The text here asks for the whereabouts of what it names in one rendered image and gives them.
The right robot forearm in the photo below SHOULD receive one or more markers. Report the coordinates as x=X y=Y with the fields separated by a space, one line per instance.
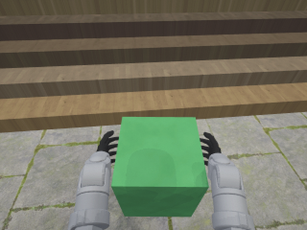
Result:
x=228 y=193

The robot left hand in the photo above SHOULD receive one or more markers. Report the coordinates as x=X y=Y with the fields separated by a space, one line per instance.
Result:
x=104 y=144

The robot right hand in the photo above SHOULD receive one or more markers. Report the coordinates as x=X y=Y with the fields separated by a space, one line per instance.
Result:
x=213 y=146

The carton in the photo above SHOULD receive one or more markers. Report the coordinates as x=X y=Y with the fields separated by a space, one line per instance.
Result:
x=159 y=168

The left robot forearm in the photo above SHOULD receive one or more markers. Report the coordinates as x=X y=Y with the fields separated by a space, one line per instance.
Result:
x=91 y=205

